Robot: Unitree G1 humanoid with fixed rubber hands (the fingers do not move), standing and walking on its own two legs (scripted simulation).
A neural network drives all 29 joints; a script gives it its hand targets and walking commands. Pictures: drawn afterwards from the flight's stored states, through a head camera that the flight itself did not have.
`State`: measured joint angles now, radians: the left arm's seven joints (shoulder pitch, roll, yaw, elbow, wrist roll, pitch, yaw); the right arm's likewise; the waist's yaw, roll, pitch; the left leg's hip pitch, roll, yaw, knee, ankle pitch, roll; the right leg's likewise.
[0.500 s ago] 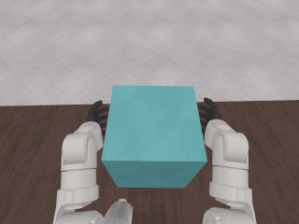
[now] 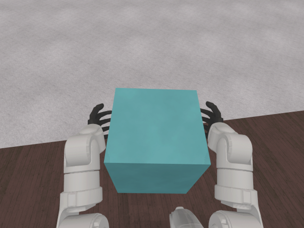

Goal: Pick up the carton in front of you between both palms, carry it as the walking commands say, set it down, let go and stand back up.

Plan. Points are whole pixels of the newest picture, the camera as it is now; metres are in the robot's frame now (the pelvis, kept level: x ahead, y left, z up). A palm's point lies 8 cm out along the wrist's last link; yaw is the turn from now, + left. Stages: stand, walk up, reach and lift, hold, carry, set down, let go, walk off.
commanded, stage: carry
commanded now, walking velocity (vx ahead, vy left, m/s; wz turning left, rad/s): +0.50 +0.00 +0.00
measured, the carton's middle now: (154, 145) +0.33 -0.02 +0.01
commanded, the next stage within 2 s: none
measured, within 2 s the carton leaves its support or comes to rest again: neither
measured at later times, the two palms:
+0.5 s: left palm (109, 73) +0.61 +0.12 +0.04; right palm (188, 66) +0.65 -0.17 +0.04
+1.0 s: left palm (112, 39) +0.94 +0.14 -0.01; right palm (173, 38) +0.92 -0.16 +0.00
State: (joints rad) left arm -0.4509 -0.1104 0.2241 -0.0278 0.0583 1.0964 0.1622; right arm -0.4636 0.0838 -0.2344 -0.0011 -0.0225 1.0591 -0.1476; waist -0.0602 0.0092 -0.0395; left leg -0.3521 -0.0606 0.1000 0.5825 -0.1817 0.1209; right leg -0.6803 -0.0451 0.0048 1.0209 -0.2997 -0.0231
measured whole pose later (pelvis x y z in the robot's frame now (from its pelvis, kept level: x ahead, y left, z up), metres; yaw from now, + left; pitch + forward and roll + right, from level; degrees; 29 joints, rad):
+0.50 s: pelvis +0.30 -0.05 -0.04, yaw +2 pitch +5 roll +1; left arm -0.44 -0.09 0.21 -0.02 0.03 1.08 0.16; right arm -0.47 0.11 -0.25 -0.02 -0.05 1.08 -0.15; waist 0.05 -0.01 -0.03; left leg -0.67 0.03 0.00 1.08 -0.34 0.02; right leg -0.37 0.06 -0.10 0.59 -0.17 -0.15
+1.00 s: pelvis +0.60 +0.01 -0.09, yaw +0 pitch +5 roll -1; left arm -0.47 -0.10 0.22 0.01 0.05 1.12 0.16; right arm -0.46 0.09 -0.24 0.00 -0.03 1.08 -0.14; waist -0.05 0.01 -0.05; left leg -0.38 -0.06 0.10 0.59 -0.16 0.12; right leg -0.64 -0.04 0.00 1.11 -0.36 -0.02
